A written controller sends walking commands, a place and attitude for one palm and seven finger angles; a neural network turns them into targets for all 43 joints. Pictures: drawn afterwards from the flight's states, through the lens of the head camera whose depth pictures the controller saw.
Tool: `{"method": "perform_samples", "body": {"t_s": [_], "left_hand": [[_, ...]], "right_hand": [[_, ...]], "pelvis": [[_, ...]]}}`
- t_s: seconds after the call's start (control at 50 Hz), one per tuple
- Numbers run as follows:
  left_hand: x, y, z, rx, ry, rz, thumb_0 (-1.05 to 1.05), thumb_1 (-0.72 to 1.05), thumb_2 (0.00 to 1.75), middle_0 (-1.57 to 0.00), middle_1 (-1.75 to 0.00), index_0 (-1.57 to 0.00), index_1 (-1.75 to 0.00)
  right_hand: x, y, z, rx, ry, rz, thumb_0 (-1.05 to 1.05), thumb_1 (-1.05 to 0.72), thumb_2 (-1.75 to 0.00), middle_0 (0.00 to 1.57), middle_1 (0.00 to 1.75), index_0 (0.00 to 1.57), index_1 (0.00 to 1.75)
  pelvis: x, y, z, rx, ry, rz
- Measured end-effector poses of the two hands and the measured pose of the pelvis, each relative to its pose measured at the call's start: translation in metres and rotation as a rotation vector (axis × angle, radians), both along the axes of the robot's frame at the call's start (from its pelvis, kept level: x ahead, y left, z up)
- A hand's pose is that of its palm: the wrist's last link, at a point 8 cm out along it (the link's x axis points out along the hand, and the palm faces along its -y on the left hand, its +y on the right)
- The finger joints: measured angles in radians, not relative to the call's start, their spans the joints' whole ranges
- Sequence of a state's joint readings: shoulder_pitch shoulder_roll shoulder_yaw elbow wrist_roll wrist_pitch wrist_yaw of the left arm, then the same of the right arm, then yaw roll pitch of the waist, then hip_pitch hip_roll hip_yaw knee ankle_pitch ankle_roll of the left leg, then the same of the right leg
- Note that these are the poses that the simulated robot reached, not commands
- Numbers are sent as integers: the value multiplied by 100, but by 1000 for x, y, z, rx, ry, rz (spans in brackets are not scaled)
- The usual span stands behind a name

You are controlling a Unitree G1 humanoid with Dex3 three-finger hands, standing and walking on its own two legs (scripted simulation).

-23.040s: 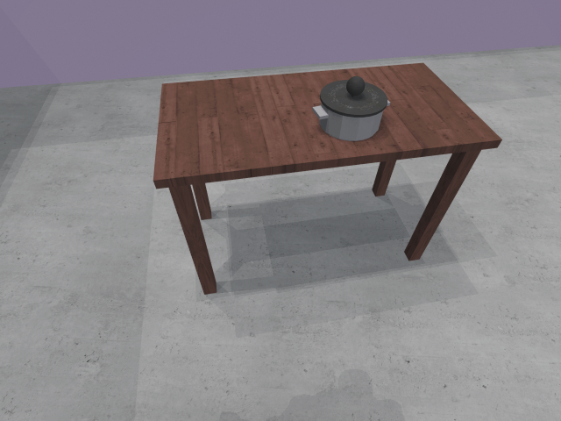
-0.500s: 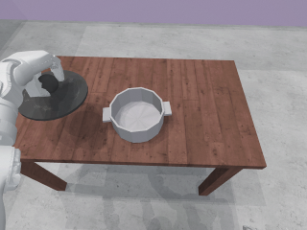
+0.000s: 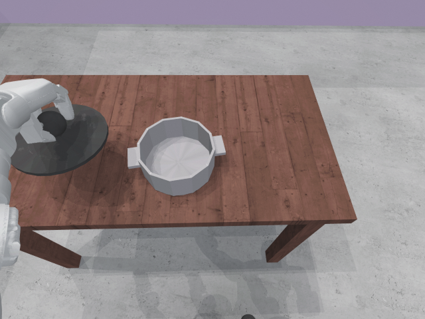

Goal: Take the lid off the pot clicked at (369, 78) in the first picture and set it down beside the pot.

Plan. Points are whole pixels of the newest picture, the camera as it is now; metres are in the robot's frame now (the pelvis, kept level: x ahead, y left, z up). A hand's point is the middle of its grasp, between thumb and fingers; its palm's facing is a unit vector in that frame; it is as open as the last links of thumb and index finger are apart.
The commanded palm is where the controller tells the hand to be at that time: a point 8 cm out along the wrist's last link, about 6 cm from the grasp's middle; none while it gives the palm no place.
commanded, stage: lower the lid onto the table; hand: left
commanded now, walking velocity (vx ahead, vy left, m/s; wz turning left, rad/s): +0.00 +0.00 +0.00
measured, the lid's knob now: (51, 124) +0.48 +0.30 +0.06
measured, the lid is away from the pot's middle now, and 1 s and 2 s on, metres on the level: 0.23 0.23 0.24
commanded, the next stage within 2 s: open the fingers wide in 1.80 s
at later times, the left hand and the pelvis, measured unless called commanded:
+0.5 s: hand (46, 138) +0.45 +0.31 +0.06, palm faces -0.49 -0.07 -0.87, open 8.2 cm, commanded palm +0.48 +0.30 +0.11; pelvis +0.00 +0.01 -0.01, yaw +0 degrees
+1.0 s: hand (60, 141) +0.46 +0.30 +0.03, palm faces -0.51 -0.07 -0.86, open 8.2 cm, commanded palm +0.49 +0.30 +0.08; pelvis +0.00 +0.00 -0.01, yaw -1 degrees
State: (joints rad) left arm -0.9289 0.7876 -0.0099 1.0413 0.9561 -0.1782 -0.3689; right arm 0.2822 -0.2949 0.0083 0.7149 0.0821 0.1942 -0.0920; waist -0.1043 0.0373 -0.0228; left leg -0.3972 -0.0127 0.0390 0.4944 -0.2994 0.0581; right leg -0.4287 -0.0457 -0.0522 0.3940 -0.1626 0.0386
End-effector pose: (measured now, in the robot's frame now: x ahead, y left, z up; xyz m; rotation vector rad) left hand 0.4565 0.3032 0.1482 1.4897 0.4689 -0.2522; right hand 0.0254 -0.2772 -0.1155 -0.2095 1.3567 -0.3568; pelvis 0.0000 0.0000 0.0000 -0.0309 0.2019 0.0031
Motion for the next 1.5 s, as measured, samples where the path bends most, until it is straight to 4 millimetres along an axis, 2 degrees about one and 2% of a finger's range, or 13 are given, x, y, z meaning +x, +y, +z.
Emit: {"method": "perform_samples", "body": {"t_s": [0.4, 0.76, 1.0, 1.5], "left_hand": [[-2, 5, -28, -7, 44, -7, -3, 20, 77, -67, -98, -59, -93], [9, -1, -49, -4, 56, -34, -3, 20, 77, -67, -98, -59, -93], [12, -3, -64, -9, 74, -30, -2, 20, 77, -67, -98, -59, -93], [5, 7, -97, -10, 99, -33, -2, 20, 77, -67, -98, -59, -93]], "right_hand": [[1, 5, -1, -21, -12, 1, 0, -91, -90, 20, 30, 20, 30], [-25, 6, -4, -34, 67, -35, 0, -91, -90, 20, 30, 20, 30], [-36, 6, -7, -38, 93, -52, 0, -91, -90, 20, 30, 20, 30], [-51, -1, -8, -85, 127, -52, 0, -91, -90, 20, 30, 20, 30]], "pelvis": [[-3, 4, -4, -5, 29, -4], [-1, 6, -9, -11, 67, -9], [-1, 4, -13, -13, 91, -14], [-10, 1, -25, -24, 134, -15]]}}
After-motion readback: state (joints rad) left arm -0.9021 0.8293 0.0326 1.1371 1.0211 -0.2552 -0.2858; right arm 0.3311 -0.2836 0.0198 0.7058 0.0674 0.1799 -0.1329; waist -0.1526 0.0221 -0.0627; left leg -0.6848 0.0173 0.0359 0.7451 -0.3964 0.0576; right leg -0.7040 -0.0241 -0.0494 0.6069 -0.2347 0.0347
